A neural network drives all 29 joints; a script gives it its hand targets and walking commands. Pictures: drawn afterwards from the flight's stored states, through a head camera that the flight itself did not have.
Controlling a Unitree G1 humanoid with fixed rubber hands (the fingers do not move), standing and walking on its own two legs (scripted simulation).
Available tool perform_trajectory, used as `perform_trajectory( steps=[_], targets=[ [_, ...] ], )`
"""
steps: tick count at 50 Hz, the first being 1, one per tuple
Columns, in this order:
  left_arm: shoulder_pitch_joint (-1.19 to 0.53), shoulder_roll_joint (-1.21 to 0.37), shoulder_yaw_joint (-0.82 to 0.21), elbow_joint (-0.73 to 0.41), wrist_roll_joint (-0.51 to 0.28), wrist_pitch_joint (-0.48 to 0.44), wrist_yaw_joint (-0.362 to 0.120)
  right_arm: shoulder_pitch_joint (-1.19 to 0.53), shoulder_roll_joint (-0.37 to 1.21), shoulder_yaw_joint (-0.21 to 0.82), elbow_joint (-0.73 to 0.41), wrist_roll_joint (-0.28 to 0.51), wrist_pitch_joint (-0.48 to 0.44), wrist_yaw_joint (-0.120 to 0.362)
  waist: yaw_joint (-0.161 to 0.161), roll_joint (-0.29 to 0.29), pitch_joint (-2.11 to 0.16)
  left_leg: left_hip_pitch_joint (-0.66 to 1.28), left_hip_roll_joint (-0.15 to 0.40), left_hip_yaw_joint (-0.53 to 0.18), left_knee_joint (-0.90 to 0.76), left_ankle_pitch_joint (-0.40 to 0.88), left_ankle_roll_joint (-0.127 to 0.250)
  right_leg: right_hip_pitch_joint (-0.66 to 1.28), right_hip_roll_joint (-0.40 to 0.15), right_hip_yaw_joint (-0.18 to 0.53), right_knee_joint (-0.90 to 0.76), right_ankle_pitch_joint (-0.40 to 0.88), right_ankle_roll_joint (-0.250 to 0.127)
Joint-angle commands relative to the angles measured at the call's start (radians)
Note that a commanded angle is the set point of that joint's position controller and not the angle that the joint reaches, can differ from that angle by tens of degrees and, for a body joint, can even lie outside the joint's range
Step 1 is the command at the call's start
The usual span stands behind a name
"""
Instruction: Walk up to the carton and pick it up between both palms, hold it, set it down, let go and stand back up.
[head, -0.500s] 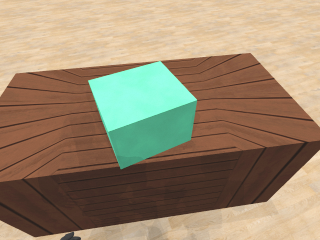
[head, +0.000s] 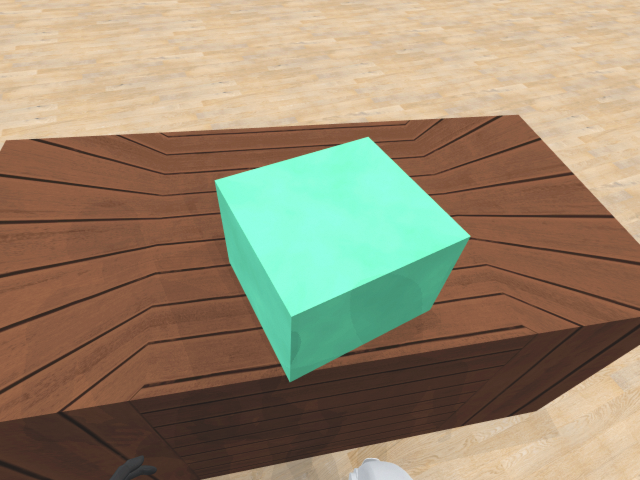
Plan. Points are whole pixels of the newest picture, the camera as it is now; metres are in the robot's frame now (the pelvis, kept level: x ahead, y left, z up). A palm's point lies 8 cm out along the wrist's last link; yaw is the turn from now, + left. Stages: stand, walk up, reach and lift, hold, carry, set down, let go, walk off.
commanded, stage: walk up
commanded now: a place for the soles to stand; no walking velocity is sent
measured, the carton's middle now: (331, 250) +0.48 -0.02 -0.03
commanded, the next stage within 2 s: none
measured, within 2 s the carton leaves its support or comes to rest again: neither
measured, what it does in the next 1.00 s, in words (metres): steps on the spot: right foot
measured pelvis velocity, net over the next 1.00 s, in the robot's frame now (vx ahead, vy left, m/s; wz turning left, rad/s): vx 0.02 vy -0.03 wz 0.25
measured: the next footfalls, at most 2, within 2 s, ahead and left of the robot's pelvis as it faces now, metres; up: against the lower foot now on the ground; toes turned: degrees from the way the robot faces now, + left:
right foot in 0.18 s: +0.12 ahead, -0.13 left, +0.00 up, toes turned +1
right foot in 1.84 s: +0.11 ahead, -0.22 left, +0.00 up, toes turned +9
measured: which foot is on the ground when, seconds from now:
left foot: down 0.00-1.00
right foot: up 0.00-0.16, down 0.18-1.00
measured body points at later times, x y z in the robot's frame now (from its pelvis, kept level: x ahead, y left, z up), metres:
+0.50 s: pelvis +0.03 -0.03 +0.00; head +0.04 -0.02 +0.45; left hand +0.16 +0.26 -0.10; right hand +0.17 -0.28 -0.10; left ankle +0.02 +0.10 -0.73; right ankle +0.08 -0.13 -0.73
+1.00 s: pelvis +0.02 -0.03 -0.01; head +0.04 -0.02 +0.44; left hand +0.07 +0.27 -0.12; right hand +0.20 -0.28 -0.10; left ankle +0.02 +0.10 -0.73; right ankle +0.08 -0.13 -0.73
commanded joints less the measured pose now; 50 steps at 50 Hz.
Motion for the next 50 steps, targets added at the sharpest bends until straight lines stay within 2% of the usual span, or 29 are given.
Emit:
perform_trajectory(
  steps=[1, 2, 4, 6, 7, 8, 9, 10, 11, 12, 15, 17, 20, 27, 33, 37, 40, 43, 46, 48, 50],
  targets=[
    [-0.028, 0.052, 0.003, -0.049, -0.004, 0.009, 0.007, 0.050, -0.188, -0.054, -0.081, 0.011, -0.016, -0.019, 0.015, 0.175, -0.034, 0.018, 0.219, -0.244, -0.153, 0.585, 0.099, 0.046, -0.018, 0.022, -0.106, 0.049, -0.004],
    [-0.042, 0.047, -0.001, -0.043, -0.008, 0.012, 0.010, 0.040, -0.199, -0.055, -0.092, 0.016, -0.011, -0.019, 0.017, 0.195, -0.043, 0.003, 0.206, -0.226, -0.142, 0.609, 0.095, 0.078, -0.011, 0.010, -0.132, 0.056, -0.007],
    [-0.088, 0.051, -0.003, -0.042, -0.009, 0.017, 0.014, 0.045, -0.209, -0.058, -0.113, 0.018, -0.001, -0.019, 0.009, 0.220, -0.063, -0.003, 0.201, -0.245, -0.122, 0.614, 0.093, 0.116, 0.001, -0.004, -0.173, 0.045, -0.013],
    [-0.115, 0.055, -0.005, -0.039, -0.014, 0.015, 0.020, 0.041, -0.211, -0.056, -0.134, 0.020, 0.009, -0.017, 0.013, 0.220, -0.082, -0.006, 0.201, -0.268, -0.093, 0.595, 0.099, 0.164, -0.002, -0.004, -0.277, 0.054, -0.028],
    [-0.105, 0.057, -0.005, -0.032, -0.019, 0.009, 0.022, 0.021, -0.211, -0.053, -0.144, 0.023, 0.013, -0.015, 0.035, 0.205, -0.092, -0.018, 0.184, -0.257, -0.061, 0.572, 0.085, 0.218, -0.002, -0.005, -0.384, 0.120, -0.041],
    [-0.079, 0.069, -0.002, -0.021, -0.020, -0.002, 0.023, 0.005, -0.205, -0.047, -0.151, 0.031, 0.015, -0.009, 0.059, 0.188, -0.119, -0.076, 0.160, -0.236, -0.023, 0.489, 0.061, 0.332, -0.021, 0.012, -0.495, 0.250, -0.060],
    [-0.071, 0.112, 0.004, -0.013, -0.006, -0.012, 0.026, 0.028, -0.176, -0.035, -0.160, 0.036, 0.010, -0.002, 0.061, 0.128, -0.165, -0.162, 0.131, -0.220, 0.024, 0.377, 0.026, 0.462, -0.092, 0.099, -0.494, 0.387, -0.094],
    [-0.095, 0.172, 0.017, -0.012, -0.001, -0.016, 0.029, 0.102, -0.126, -0.019, -0.160, 0.046, 0.007, 0.001, 0.030, 0.011, -0.224, -0.197, 0.055, -0.180, 0.087, 0.146, -0.014, 0.510, -0.231, 0.257, -0.479, 0.483, -0.169],
    [-0.132, 0.172, 0.017, -0.007, -0.036, -0.012, 0.029, 0.103, -0.122, -0.021, -0.142, 0.048, 0.016, -0.009, 0.026, -0.003, -0.232, -0.075, 0.017, -0.126, 0.111, -0.048, -0.031, 0.357, -0.284, 0.241, -0.484, 0.472, -0.245],
    [-0.169, 0.140, 0.005, -0.007, -0.049, -0.012, 0.025, 0.069, -0.131, -0.027, -0.140, 0.040, 0.020, -0.012, 0.023, -0.003, -0.202, -0.037, 0.011, -0.128, 0.085, -0.071, -0.031, 0.280, -0.254, 0.201, -0.500, 0.420, -0.241],
    [-0.210, 0.116, -0.010, -0.017, -0.049, -0.003, 0.018, 0.023, -0.160, -0.043, -0.148, 0.033, 0.011, -0.003, 0.021, -0.030, -0.127, -0.059, 0.039, -0.190, -0.014, 0.118, -0.015, 0.225, -0.148, 0.096, -0.479, 0.305, -0.144],
    [-0.194, 0.117, -0.009, -0.012, -0.046, 0.002, 0.015, 0.007, -0.169, -0.049, -0.148, 0.032, 0.007, 0.000, 0.030, -0.019, -0.119, -0.085, 0.039, -0.212, -0.024, 0.128, -0.007, 0.241, -0.137, 0.091, -0.487, 0.229, -0.125],
    [-0.196, 0.115, -0.010, -0.012, -0.043, 0.000, 0.010, -0.020, -0.166, -0.052, -0.155, 0.032, 0.003, -0.001, 0.034, 0.020, -0.117, -0.100, 0.040, -0.234, -0.039, 0.137, -0.004, 0.257, -0.132, 0.076, -0.481, 0.215, -0.118],
    [-0.181, 0.137, -0.002, -0.028, -0.035, -0.003, 0.003, -0.075, -0.181, -0.064, -0.180, 0.030, 0.001, 0.000, 0.043, 0.044, -0.114, -0.136, 0.037, -0.294, -0.042, 0.117, 0.007, 0.255, -0.128, 0.034, -0.470, 0.133, -0.102],
    [-0.150, 0.149, 0.002, -0.032, -0.031, -0.004, 0.000, -0.106, -0.191, -0.072, -0.191, 0.030, 0.003, 0.001, 0.049, 0.073, -0.110, -0.176, 0.028, -0.327, -0.041, 0.050, 0.014, 0.259, -0.137, 0.020, -0.471, 0.055, -0.100],
    [-0.131, 0.161, 0.008, -0.035, -0.027, -0.005, 0.001, -0.099, -0.191, -0.073, -0.189, 0.029, 0.002, 0.001, 0.046, 0.058, -0.118, -0.181, 0.017, -0.325, -0.017, 0.060, 0.014, 0.269, -0.147, 0.011, -0.468, 0.048, -0.105],
    [-0.115, 0.163, 0.009, -0.038, -0.028, -0.003, 0.001, -0.106, -0.196, -0.075, -0.191, 0.027, 0.004, 0.000, 0.051, 0.073, -0.115, -0.188, 0.009, -0.326, -0.001, 0.054, 0.014, 0.266, -0.156, 0.006, -0.469, 0.025, -0.110],
    [-0.104, 0.168, 0.012, -0.040, -0.028, 0.000, 0.002, -0.105, -0.197, -0.075, -0.193, 0.026, 0.004, -0.001, 0.052, 0.050, -0.117, -0.193, 0.007, -0.332, 0.011, 0.057, 0.016, 0.271, -0.160, 0.000, -0.462, 0.029, -0.113],
    [-0.093, 0.170, 0.015, -0.040, -0.027, 0.003, 0.002, -0.103, -0.203, -0.078, -0.192, 0.027, 0.005, -0.002, 0.056, 0.063, -0.116, -0.206, 0.002, -0.331, 0.021, 0.053, 0.016, 0.279, -0.168, -0.003, -0.456, 0.027, -0.120],
    [-0.092, 0.170, 0.016, -0.043, -0.026, 0.006, 0.001, -0.104, -0.208, -0.080, -0.194, 0.026, 0.006, -0.003, 0.054, 0.085, -0.105, -0.221, 0.011, -0.358, 0.003, 0.048, 0.021, 0.275, -0.157, -0.016, -0.433, 0.026, -0.113],
    [-0.084, 0.164, 0.014, -0.047, -0.026, 0.008, 0.001, -0.112, -0.224, -0.083, -0.195, 0.025, 0.005, -0.003, 0.059, 0.116, -0.097, -0.253, 0.030, -0.418, -0.041, 0.044, 0.036, 0.292, -0.125, -0.024, -0.387, 0.041, -0.098]
  ],
)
